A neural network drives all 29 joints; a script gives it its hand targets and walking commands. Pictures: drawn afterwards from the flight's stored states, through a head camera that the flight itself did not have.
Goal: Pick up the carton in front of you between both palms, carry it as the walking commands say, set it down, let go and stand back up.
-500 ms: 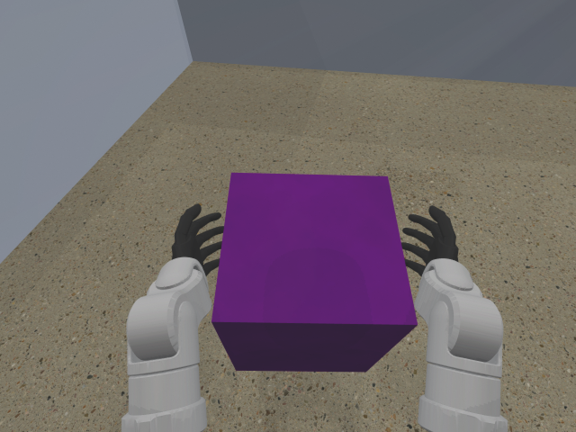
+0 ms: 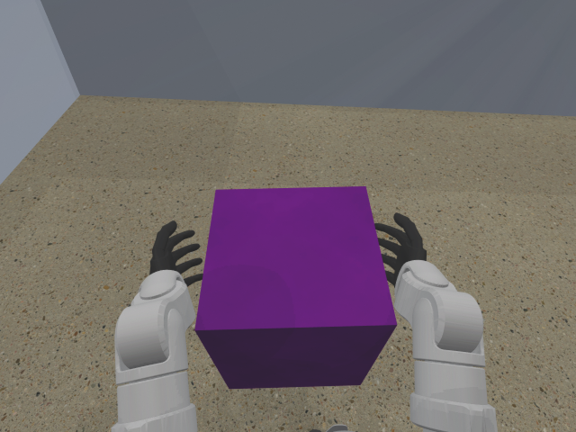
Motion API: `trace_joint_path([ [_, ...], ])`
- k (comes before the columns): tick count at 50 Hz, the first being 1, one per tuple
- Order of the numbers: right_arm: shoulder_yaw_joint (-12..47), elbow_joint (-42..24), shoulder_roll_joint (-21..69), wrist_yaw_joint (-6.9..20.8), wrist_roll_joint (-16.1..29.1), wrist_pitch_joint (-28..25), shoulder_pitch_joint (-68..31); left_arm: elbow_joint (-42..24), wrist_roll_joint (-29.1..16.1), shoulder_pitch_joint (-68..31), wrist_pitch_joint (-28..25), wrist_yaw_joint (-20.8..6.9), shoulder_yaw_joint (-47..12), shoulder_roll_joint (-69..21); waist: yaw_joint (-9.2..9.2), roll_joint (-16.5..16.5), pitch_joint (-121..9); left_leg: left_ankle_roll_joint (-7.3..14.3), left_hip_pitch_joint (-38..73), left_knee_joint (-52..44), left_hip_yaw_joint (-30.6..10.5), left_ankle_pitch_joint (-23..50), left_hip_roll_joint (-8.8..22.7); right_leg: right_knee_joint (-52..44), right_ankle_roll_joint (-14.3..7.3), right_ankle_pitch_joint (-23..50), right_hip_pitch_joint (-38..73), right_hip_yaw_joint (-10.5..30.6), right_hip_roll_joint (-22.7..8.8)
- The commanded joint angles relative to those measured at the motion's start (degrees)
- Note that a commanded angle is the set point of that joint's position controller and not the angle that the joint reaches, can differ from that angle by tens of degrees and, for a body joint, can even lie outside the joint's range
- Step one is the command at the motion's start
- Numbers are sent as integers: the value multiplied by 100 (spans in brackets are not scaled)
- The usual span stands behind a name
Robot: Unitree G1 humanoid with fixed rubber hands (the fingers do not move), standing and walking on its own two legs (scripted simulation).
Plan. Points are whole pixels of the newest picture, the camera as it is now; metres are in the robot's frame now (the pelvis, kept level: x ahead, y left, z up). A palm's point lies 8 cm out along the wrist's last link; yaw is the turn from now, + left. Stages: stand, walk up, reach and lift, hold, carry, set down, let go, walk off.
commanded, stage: carry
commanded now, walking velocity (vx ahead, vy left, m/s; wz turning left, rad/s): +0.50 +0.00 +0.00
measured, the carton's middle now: (293, 294) +0.34 -0.02 +0.02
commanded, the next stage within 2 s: none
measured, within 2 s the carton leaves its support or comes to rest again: neither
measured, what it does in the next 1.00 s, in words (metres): walks ahead: right foot, then left foot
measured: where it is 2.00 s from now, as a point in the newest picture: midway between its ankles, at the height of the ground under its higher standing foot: (260, 259)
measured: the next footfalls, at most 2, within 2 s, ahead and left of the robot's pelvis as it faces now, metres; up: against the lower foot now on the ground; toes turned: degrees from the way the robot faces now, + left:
right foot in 0.08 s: +0.24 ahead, -0.07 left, -0.02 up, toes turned -3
left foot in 0.48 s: +0.51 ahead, +0.14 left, -0.02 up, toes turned +9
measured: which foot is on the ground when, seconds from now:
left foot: down 0.00-0.06, up 0.08-0.46, down 0.48-0.86, up 0.88-1.00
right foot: up 0.00-0.06, down 0.08-0.50, up 0.52-0.84, down 0.86-1.00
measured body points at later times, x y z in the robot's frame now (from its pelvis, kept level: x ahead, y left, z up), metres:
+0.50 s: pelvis +0.37 +0.03 -0.03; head +0.39 +0.03 +0.42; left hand +0.69 +0.20 +0.06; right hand +0.70 -0.11 +0.06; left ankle +0.47 +0.14 -0.75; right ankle +0.21 -0.06 -0.73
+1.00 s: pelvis +0.71 -0.01 -0.01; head +0.68 -0.02 +0.44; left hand +0.93 +0.16 +0.06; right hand +0.95 -0.14 +0.05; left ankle +0.59 +0.11 -0.67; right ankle +0.74 -0.09 -0.75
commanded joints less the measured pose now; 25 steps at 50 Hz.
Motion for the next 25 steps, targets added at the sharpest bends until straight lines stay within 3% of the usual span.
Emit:
trace_joint_path([
  [1,3295,-257,3744,-79,797,-77,-2513,-55,-842,-2865,-27,62,-3411,-3660,389,1093,-1801,-472,332,1654,-144,6144,1031,-1105,-220,752,2484,-709,654],
  [2,3253,-171,3704,-94,739,-44,-2452,-18,-824,-2816,-6,57,-3389,-3677,732,935,-2180,-671,-257,2841,112,5579,964,-1325,-298,1132,3753,-522,361],
  [3,3244,-190,3680,-89,731,-14,-2679,53,-786,-2668,4,42,-3311,-3663,1062,127,-2624,-861,-1649,4613,132,2987,649,-944,-761,2490,5335,718,-719],
  [4,3309,-181,3773,-72,759,15,-2693,225,-708,-2582,28,54,-3212,-3508,1000,-1269,-3037,-992,-3923,6405,-168,-1993,-253,-175,-1671,4631,7016,3139,-2322],
  [5,3195,-40,3754,-68,747,22,-2353,270,-779,-2348,73,58,-3336,-3603,1063,-912,-3332,-917,-4605,7538,-669,-1922,-58,-402,-2196,3379,6944,3699,-2472],
  [6,3206,-186,3948,-64,773,-10,-2440,117,-917,-2466,48,8,-3415,-3828,992,-585,-3214,-746,-5016,7566,-905,-1817,214,-696,-2087,1634,6577,3703,-2324],
  [7,3121,-171,4103,-36,738,-29,-2589,19,-1046,-2809,10,-50,-3591,-4180,925,-187,-2736,-594,-5059,6968,-879,-1541,547,-1186,-1764,521,5785,3506,-2133],
  [8,3088,-253,4236,-9,685,-98,-2696,-183,-1228,-3160,-50,-145,-3779,-4503,682,212,-2295,-572,-4750,6170,-707,-1199,758,-1483,-1393,-3,4902,3020,-1929],
  [9,3036,-253,4348,13,572,-168,-2813,-364,-1393,-3617,-115,-252,-3993,-4746,476,307,-1999,-579,-4189,5514,-546,-947,840,-1762,-1165,-493,3990,2570,-1796],
  [10,2983,-181,4365,17,423,-222,-2849,-317,-1490,-3805,-168,-335,-4119,-4880,431,207,-1864,-580,-3766,5003,-316,-797,846,-1929,-1091,-673,3449,2255,-1692],
  [13,3234,-245,4545,10,344,-425,-2953,-241,-1509,-3569,-328,-450,-4131,-4823,572,-599,-1668,-606,-3513,3378,35,-137,818,-1982,-935,183,3399,1370,-1354],
  [15,3318,-277,4557,-14,458,-498,-2870,-205,-1454,-3292,-384,-423,-4040,-4673,633,-805,-1719,-553,-3295,2468,245,502,678,-1761,-730,923,3660,857,-1165],
  [19,3534,-460,4312,-39,581,-452,-2486,-129,-1122,-2444,-361,-296,-3822,-4279,723,-833,-1671,-519,-2967,1140,734,1256,359,-1344,-433,2018,4333,403,-960],
  [21,3610,-606,4188,-39,661,-354,-2194,-249,-1022,-2076,-274,-236,-3794,-4134,560,-715,-1840,-503,-2129,404,1082,1629,136,-549,-246,2861,4451,85,-828],
  [22,3630,-695,4121,-37,693,-292,-2025,-351,-999,-1921,-211,-221,-3812,-4081,447,-612,-2150,-422,-1006,228,1083,1742,210,190,-45,2548,4029,-124,-729],
  [23,3642,-783,4081,-29,752,-215,-1839,-483,-991,-1825,-140,-205,-3812,-3965,335,-290,-2448,-203,433,502,393,1623,908,1192,179,1243,2848,-154,-690],
  [24,3616,-854,3896,-45,752,-143,-1627,-679,-1046,-1686,-52,-202,-3840,-3939,347,973,-2885,301,1610,737,-1868,2148,2452,2482,358,-1188,1427,-54,-266],
  [25,3530,-784,3833,-69,667,-61,-1256,-706,-1142,-1524,51,-218,-3917,-3936,380,1506,-2782,988,2220,232,-3136,2388,2897,3590,382,-3177,43,202,405],
])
